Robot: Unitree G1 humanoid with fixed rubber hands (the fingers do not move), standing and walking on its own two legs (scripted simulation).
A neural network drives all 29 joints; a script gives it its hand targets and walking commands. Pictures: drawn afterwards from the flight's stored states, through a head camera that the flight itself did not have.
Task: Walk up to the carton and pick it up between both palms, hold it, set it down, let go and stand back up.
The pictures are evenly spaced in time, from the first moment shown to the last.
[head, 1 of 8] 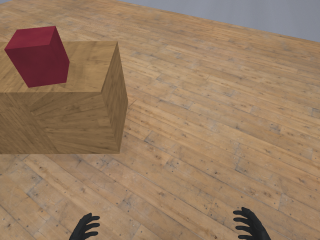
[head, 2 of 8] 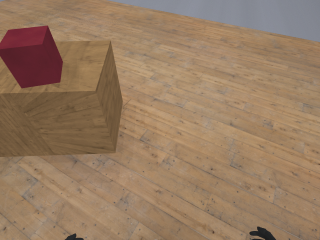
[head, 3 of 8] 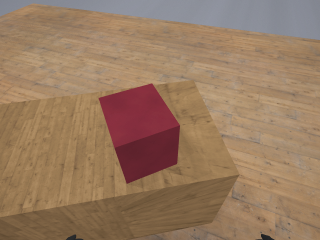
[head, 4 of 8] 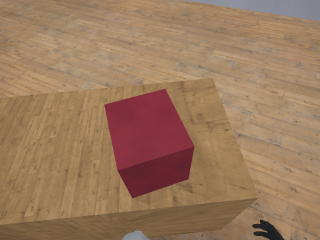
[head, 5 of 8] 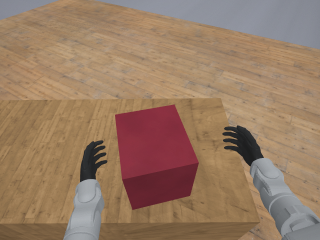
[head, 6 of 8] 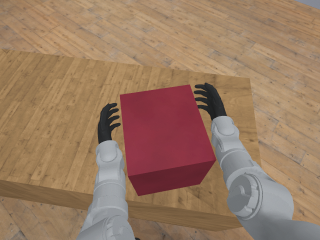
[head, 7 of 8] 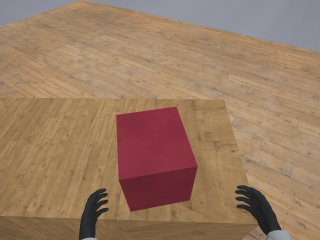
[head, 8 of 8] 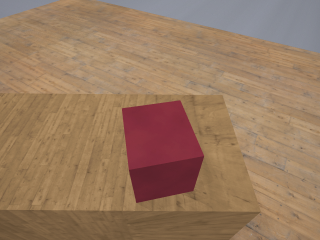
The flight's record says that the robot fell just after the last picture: no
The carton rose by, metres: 0.00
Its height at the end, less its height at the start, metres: +0.00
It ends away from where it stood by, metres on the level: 0.01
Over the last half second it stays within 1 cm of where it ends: yes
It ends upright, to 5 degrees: yes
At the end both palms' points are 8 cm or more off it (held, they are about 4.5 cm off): yes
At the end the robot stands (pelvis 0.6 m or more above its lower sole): yes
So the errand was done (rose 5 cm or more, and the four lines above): no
